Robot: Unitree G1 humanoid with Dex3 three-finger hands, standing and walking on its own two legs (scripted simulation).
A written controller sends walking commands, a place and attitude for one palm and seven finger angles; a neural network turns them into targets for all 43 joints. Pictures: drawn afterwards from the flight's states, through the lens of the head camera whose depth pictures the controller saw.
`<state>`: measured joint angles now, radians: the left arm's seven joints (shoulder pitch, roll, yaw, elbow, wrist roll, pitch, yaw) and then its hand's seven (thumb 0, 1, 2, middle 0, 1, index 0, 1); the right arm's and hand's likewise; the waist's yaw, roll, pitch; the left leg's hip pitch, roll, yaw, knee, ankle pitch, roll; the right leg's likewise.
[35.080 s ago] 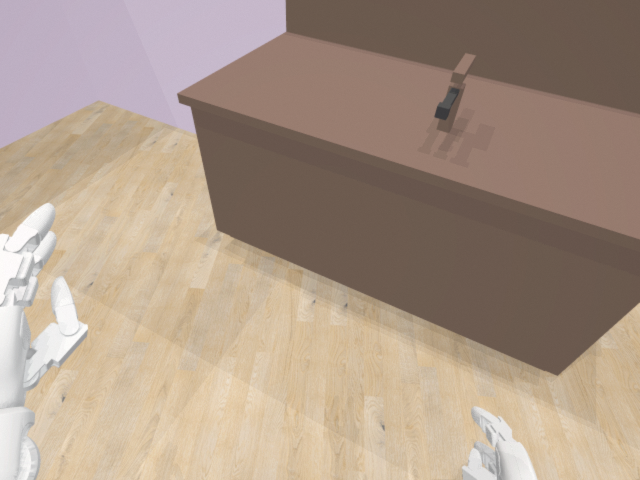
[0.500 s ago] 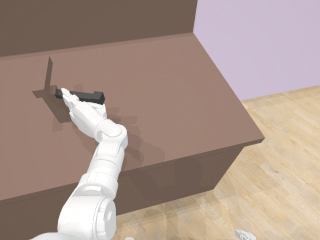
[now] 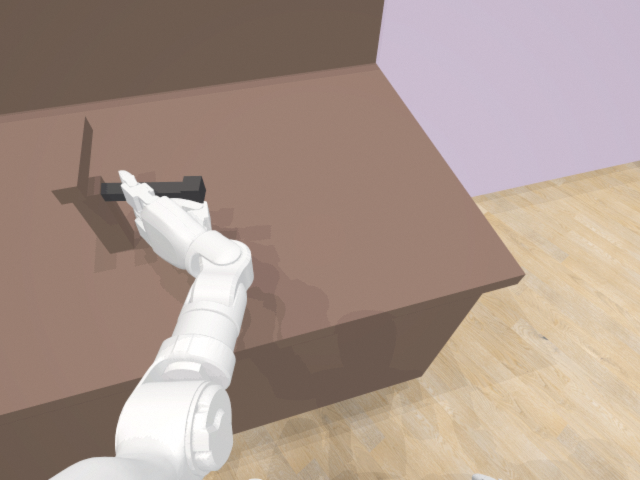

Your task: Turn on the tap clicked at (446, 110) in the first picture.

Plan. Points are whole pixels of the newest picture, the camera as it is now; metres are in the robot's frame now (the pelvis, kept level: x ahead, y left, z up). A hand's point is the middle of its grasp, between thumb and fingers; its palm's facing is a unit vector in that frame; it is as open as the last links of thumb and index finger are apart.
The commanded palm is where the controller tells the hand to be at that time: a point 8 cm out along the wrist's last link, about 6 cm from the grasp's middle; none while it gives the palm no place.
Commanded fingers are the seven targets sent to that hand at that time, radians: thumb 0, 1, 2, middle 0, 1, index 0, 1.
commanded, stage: lift the hand up off the lever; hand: left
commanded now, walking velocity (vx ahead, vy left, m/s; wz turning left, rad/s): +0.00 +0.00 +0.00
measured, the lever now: (193, 190) +0.48 +0.17 +0.08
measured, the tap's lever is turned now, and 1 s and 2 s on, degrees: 76 76 76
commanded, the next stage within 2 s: none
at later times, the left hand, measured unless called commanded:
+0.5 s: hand (212, 207) +0.44 +0.14 +0.09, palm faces +0.75 -0.64 -0.15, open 7.8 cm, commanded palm +0.38 +0.15 +0.10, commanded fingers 0.00 0.90 0.90 -0.15 -0.15 -0.15 -0.15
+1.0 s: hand (208, 202) +0.42 +0.13 +0.12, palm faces +0.77 -0.62 -0.15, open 7.8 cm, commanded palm +0.37 +0.15 +0.12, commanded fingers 0.00 0.90 0.90 -0.15 -0.15 -0.15 -0.15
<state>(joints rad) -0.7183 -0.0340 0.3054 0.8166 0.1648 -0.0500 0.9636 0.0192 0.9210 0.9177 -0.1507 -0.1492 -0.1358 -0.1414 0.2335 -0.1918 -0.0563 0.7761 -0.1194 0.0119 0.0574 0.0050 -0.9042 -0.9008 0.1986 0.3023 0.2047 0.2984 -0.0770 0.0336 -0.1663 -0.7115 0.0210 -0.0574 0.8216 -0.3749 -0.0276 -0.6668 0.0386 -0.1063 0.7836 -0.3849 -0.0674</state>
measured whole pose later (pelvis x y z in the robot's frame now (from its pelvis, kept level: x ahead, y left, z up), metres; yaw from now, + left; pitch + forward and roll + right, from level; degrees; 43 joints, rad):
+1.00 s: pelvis +0.00 -0.02 +0.01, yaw +1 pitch +10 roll +0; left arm -0.62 -0.09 0.23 0.60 0.13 0.12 0.95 0.02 0.90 0.90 -0.15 -0.15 -0.15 -0.15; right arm 0.18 -0.20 -0.05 0.78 -0.09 0.02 0.04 0.01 -0.90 -0.90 0.20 0.30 0.20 0.30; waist -0.03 0.04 -0.14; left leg -0.55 0.03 -0.07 0.70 -0.33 -0.05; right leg -0.51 0.04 -0.11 0.69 -0.36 -0.09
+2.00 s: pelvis +0.00 -0.01 +0.03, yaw +0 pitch +5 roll +0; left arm -0.61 -0.10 0.20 0.50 0.08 0.25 0.92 0.02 0.90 0.90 -0.15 -0.15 -0.15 -0.15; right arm 0.13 -0.19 -0.04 0.79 -0.07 0.02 0.02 0.01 -0.90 -0.90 0.20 0.30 0.20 0.30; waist 0.00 0.03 -0.11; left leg -0.41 0.02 -0.05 0.60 -0.29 -0.03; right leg -0.38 0.04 -0.10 0.59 -0.31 -0.07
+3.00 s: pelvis +0.00 +0.01 +0.05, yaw -2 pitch -5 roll +0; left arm 0.14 0.28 0.08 -0.11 -0.06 -0.07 0.07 0.02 0.90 0.90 -0.18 -0.24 -0.19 -0.24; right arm 0.12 -0.19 0.05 0.61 0.01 -0.04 -0.05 0.01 -0.90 -0.90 0.20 0.30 0.21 0.30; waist 0.04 0.05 0.03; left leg -0.07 0.02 0.00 0.35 -0.20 -0.01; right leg -0.05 0.04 -0.04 0.32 -0.19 -0.05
